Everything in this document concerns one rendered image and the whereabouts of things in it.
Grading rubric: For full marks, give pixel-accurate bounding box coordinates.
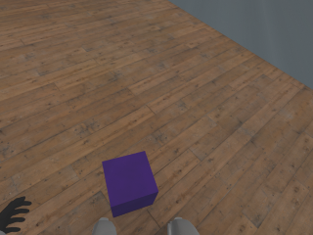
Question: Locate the left robot shin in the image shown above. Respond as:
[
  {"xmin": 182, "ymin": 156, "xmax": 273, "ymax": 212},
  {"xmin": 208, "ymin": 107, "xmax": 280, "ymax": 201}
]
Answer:
[{"xmin": 92, "ymin": 217, "xmax": 109, "ymax": 233}]

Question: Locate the carton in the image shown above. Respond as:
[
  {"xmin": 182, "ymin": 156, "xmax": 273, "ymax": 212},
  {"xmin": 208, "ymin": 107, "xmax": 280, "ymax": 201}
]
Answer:
[{"xmin": 102, "ymin": 151, "xmax": 158, "ymax": 217}]

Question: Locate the robot left thigh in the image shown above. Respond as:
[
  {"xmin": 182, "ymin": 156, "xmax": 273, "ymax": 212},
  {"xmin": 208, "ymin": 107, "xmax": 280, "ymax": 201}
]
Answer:
[{"xmin": 91, "ymin": 220, "xmax": 117, "ymax": 235}]

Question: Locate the left robot hand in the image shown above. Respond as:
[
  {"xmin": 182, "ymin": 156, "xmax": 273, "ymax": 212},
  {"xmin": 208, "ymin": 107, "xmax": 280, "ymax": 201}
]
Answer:
[{"xmin": 0, "ymin": 196, "xmax": 32, "ymax": 234}]

